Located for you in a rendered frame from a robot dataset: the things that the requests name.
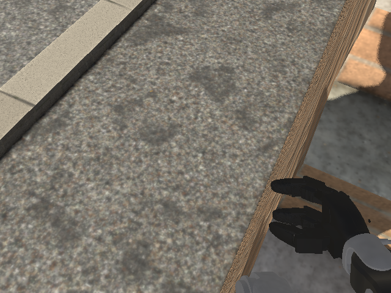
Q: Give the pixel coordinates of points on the robot right hand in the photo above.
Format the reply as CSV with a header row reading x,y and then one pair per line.
x,y
339,220

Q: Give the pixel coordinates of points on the robot right thigh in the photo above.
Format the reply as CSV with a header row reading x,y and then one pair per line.
x,y
262,282

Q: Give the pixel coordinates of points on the right robot forearm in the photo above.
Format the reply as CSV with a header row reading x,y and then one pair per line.
x,y
368,262

